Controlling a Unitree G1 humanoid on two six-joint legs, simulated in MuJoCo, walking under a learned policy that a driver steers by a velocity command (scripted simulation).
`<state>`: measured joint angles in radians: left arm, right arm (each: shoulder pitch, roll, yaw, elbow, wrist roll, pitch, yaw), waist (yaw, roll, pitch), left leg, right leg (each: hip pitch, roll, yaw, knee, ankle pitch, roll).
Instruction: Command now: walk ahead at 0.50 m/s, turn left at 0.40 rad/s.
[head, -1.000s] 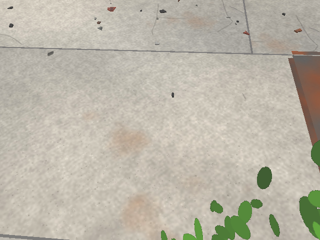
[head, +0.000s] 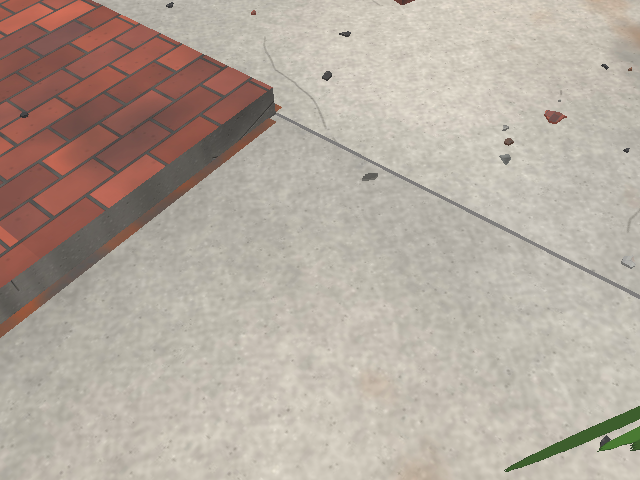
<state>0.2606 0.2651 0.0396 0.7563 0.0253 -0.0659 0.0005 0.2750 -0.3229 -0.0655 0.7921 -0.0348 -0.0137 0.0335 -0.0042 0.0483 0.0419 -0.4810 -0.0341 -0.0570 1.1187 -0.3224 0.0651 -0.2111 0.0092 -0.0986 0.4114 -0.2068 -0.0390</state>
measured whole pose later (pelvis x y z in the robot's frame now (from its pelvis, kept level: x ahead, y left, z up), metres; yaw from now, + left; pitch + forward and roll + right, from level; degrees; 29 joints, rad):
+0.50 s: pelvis +0.26 +0.05 +0.00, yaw +3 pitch +0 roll +0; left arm 0.29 0.27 0.04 0.85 0.02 -0.03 -0.03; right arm 0.29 -0.24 -0.03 0.89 -0.02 -0.07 0.00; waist 0.01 -0.04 0.03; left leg -0.16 -0.07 0.07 0.33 -0.17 0.09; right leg -0.50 -0.07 0.00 1.06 -0.31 -0.03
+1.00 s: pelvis +0.53 +0.00 -0.01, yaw -13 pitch +0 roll +0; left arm 0.25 0.28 0.07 0.84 0.01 -0.02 -0.01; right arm 0.23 -0.24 -0.02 0.85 -0.04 -0.08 0.00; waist -0.01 0.01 0.06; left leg -0.44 0.06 -0.01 1.20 -0.33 0.01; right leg -0.28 0.12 -0.04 0.46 -0.19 -0.13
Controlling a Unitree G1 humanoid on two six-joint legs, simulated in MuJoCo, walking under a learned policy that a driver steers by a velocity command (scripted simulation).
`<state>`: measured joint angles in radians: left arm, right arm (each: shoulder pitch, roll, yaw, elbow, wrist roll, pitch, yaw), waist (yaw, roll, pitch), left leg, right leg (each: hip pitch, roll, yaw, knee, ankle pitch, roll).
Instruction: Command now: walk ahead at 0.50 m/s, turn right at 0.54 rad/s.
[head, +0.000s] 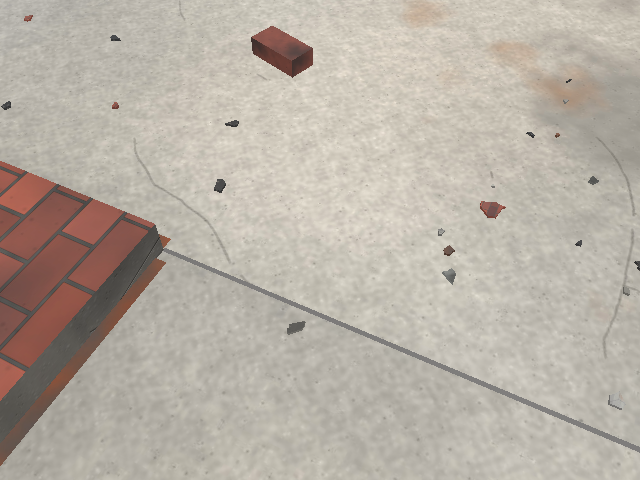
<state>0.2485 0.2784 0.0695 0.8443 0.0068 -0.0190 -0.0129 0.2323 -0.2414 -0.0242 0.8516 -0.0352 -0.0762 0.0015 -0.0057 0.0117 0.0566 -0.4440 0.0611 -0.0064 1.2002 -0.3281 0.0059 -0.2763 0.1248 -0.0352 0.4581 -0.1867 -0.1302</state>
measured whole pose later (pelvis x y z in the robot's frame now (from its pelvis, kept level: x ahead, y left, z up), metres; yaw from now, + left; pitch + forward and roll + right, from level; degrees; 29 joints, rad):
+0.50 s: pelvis +0.28 +0.04 +0.01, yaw -17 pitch +1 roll +0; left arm 0.31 0.32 0.07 0.80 0.03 -0.01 -0.03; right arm 0.19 -0.25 -0.03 0.76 -0.03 -0.07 -0.01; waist 0.03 -0.05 0.03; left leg -0.28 -0.01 0.07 0.44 -0.18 0.03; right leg -0.41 0.04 0.04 1.12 -0.36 -0.06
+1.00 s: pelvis +0.46 -0.07 -0.01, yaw -35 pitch +1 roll +1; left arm 0.16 0.27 0.06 0.72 0.00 0.01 0.00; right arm 0.22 -0.26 -0.04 0.77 -0.03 0.00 -0.02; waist -0.02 0.02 0.11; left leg -0.47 0.06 0.01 1.23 -0.45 -0.04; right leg -0.40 0.11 -0.01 0.51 -0.13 -0.12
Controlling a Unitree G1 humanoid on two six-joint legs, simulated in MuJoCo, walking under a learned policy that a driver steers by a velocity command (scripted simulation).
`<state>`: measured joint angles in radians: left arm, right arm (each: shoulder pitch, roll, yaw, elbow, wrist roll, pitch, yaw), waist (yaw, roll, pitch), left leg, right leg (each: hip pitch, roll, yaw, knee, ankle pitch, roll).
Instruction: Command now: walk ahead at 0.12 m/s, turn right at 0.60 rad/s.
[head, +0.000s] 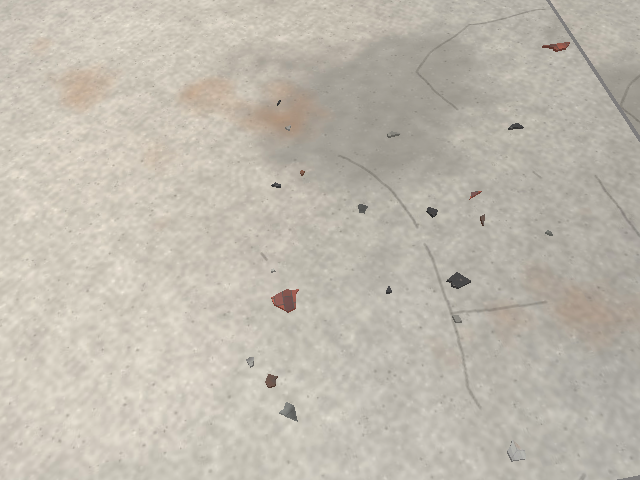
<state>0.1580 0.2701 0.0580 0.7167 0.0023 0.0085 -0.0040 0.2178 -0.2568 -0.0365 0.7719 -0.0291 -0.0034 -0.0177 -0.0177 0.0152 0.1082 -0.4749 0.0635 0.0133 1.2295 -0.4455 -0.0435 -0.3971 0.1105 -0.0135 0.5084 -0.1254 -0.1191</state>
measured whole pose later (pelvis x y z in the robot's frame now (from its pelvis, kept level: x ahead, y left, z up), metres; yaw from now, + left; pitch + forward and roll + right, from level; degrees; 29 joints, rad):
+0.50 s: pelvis +0.08 +0.04 +0.01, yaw -17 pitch +1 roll -1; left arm 0.28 0.30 0.09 0.76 0.03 0.04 -0.01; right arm 0.22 -0.28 -0.03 0.73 -0.03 0.00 -0.05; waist 0.01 -0.03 -0.01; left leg -0.21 -0.04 -0.04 0.46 -0.25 0.04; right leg -0.42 0.19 0.18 0.77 -0.38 -0.05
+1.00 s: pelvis +0.25 -0.08 +0.01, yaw -26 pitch +1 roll +0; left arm 0.12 0.24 0.03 0.77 0.03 -0.05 -0.02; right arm 0.44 -0.24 -0.03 0.92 -0.01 -0.05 0.01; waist -0.06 0.01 0.05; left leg -0.26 0.04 0.01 1.07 -0.38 0.06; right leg -0.33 0.05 -0.06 0.52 -0.22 -0.08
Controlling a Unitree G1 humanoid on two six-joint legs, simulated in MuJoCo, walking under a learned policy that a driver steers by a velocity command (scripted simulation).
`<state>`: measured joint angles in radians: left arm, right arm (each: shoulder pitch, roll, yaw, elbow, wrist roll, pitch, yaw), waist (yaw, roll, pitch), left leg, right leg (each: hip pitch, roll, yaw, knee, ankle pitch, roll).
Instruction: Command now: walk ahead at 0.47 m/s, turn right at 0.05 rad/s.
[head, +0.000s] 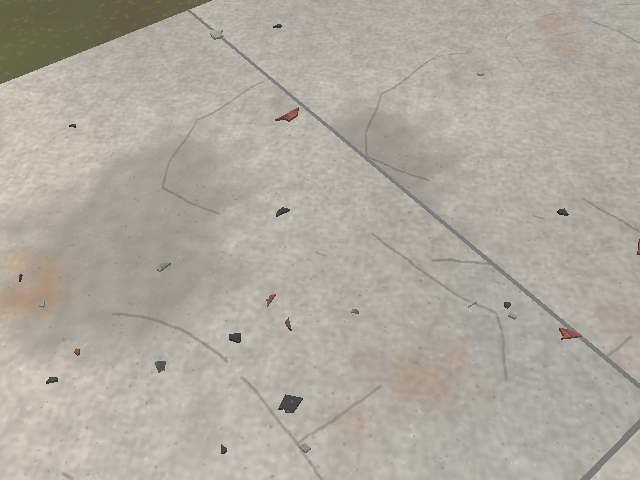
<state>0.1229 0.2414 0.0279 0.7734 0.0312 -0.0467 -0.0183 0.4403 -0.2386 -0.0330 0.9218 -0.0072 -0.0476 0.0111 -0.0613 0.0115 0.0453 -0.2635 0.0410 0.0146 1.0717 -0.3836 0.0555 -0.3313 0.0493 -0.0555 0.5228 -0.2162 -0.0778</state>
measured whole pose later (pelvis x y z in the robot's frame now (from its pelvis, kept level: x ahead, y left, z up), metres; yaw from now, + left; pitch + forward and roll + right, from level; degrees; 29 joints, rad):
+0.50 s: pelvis +0.28 +0.04 -0.02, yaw +13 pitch +1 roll +0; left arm 0.33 0.23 0.02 0.93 0.02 -0.07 0.01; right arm 0.14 -0.26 -0.05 0.80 -0.02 -0.03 0.03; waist 0.01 -0.01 0.06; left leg -0.42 -0.10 0.09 0.60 -0.20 0.15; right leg -0.20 0.00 -0.08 1.15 -0.41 -0.04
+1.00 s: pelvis +0.51 +0.06 -0.01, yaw +14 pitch -1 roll +1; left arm 0.20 0.25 0.03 0.85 0.00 -0.04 -0.01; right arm 0.23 -0.25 -0.04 0.88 -0.02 -0.03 -0.02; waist -0.01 0.01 0.09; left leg -0.29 -0.10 0.00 1.09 -0.50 0.04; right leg -0.39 0.07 -0.03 0.51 -0.11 -0.10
